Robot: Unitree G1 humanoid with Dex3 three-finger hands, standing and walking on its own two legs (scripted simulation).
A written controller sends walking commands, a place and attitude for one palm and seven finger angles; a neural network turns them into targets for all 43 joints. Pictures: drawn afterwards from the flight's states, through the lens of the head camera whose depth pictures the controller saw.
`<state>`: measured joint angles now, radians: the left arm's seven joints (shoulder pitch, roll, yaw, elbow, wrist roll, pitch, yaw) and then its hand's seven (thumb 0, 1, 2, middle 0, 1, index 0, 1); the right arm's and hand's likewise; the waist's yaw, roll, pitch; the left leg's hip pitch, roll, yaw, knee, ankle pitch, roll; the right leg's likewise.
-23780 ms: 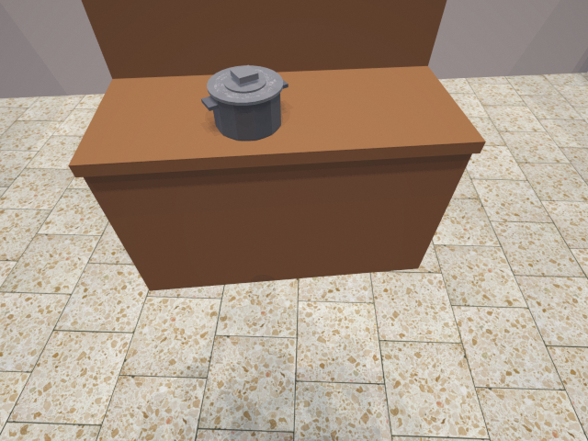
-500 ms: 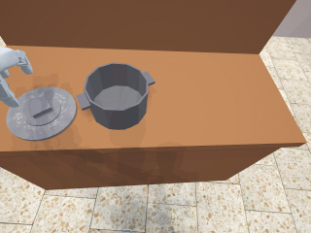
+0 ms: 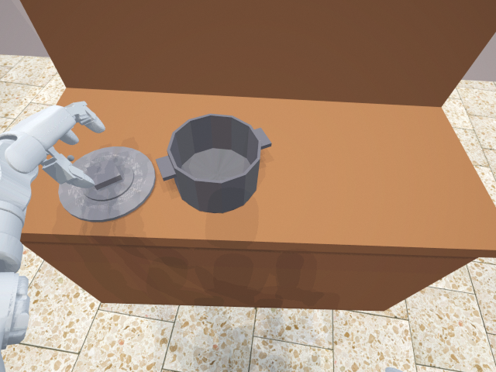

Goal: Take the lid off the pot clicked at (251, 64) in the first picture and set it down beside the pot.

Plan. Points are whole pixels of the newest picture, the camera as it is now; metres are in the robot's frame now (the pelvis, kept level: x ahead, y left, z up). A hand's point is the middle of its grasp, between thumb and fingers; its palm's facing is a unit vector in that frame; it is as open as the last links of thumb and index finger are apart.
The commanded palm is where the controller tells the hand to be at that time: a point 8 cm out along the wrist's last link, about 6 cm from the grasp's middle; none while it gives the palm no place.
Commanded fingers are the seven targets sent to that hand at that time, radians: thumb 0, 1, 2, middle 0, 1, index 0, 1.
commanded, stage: draw the hand back to the body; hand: left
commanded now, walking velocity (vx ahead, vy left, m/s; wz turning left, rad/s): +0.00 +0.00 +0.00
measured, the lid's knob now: (104, 173) +0.50 +0.32 -0.06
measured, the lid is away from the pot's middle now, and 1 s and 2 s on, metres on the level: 0.24 0.24 0.24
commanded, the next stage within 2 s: step back with the hand held close in 1.72 s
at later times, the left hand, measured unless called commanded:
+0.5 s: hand (91, 157) +0.38 +0.24 +0.14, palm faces +0.41 -0.86 -0.30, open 9.7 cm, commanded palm +0.32 +0.27 +0.16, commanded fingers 0.00 0.56 0.69 -0.23 -0.59 -0.23 -0.59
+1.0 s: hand (110, 210) +0.29 +0.18 +0.15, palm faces +0.45 -0.84 -0.30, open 7.6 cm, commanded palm +0.24 +0.21 +0.17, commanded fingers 0.00 0.90 0.90 -0.20 -0.30 -0.20 -0.30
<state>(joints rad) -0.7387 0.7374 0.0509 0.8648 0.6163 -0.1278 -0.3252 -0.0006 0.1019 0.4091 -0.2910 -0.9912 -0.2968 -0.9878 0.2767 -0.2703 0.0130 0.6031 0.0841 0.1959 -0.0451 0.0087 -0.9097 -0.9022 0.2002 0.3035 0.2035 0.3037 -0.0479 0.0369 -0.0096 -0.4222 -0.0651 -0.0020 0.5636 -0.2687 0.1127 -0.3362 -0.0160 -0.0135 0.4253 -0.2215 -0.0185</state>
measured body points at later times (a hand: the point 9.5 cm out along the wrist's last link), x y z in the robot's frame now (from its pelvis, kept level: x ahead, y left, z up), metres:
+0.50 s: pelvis +0.03 -0.06 +0.01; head +0.04 -0.06 +0.46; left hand +0.35 +0.28 +0.16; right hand +0.14 -0.31 -0.10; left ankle +0.00 +0.03 -0.73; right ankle -0.01 -0.18 -0.73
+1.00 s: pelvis +0.01 -0.10 +0.01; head +0.00 -0.13 +0.46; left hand +0.26 +0.22 +0.17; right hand +0.19 -0.34 -0.09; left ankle +0.00 +0.03 -0.73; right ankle -0.01 -0.18 -0.73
